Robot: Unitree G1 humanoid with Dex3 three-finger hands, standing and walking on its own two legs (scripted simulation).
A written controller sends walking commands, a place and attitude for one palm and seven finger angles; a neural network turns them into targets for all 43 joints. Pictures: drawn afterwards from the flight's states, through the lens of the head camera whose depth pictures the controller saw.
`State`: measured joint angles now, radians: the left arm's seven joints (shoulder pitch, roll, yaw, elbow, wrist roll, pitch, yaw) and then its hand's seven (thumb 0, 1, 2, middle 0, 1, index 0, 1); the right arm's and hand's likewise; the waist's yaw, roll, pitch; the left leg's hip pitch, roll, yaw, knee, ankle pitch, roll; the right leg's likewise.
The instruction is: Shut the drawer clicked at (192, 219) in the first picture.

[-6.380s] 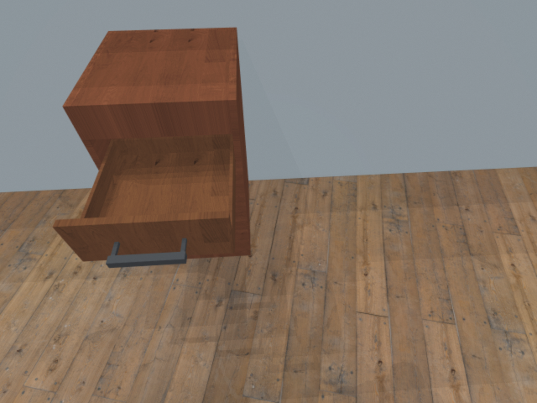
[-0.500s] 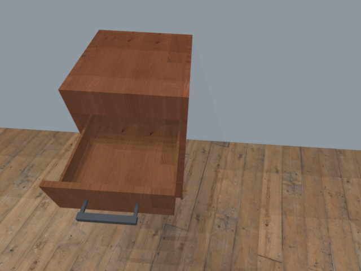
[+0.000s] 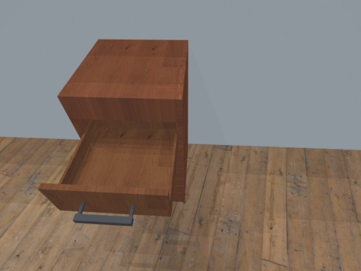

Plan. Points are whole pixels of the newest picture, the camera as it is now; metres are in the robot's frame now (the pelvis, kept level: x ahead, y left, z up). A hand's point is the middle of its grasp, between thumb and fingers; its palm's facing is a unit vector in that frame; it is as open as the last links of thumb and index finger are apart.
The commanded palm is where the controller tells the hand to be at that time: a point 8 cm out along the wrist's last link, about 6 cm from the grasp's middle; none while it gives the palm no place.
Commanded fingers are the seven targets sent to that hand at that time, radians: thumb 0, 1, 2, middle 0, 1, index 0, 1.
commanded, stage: come to a stop and stand still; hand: left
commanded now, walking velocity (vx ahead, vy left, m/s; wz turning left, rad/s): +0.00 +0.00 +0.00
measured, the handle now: (105, 213) +0.31 +0.26 -0.18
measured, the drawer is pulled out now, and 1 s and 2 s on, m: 0.30 0.30 0.30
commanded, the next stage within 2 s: look again from close up in 0.86 s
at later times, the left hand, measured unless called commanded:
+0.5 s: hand out of the picture -0.07 +0.10 -0.17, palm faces +0.08 -0.99 -0.15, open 7.4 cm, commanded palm none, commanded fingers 0.00 0.90 0.90 -0.20 -0.30 -0.20 -0.30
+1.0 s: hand out of the picture -0.06 +0.10 -0.17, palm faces +0.08 -0.99 -0.14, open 7.4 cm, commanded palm none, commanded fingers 0.00 0.90 0.90 -0.20 -0.30 -0.20 -0.30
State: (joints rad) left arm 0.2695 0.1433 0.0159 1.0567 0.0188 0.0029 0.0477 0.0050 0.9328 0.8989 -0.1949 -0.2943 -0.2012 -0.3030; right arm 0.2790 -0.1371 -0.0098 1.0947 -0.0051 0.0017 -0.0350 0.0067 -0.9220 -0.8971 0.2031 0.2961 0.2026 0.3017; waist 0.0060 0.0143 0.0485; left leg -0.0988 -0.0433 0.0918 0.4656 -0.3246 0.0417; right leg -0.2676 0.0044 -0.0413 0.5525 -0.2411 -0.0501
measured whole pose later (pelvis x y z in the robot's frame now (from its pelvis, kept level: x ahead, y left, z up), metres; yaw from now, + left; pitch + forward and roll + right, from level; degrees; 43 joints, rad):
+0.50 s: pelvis -0.03 -0.04 +0.01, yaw +1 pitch -1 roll +1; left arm 0.38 0.09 0.01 1.11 0.02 0.00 0.03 0.01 0.91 0.90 -0.20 -0.29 -0.20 -0.30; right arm 0.47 -0.08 0.01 1.15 -0.01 0.01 -0.03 0.00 -0.91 -0.90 0.20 0.30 0.20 0.30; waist 0.00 -0.01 -0.01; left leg -0.16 0.02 0.05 0.43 -0.25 0.00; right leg -0.26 0.07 -0.08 0.38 -0.11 -0.10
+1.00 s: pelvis -0.04 -0.04 +0.00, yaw +0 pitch -1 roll +1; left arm 0.37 0.09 0.02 1.10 0.02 0.00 0.04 0.01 0.91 0.90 -0.20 -0.29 -0.20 -0.30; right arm 0.49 -0.06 0.00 1.11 -0.02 0.01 -0.03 0.00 -0.91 -0.90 0.20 0.30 0.20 0.30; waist 0.00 -0.02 -0.01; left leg -0.22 0.02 0.02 0.52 -0.32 0.00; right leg -0.29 0.08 -0.08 0.39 -0.09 -0.08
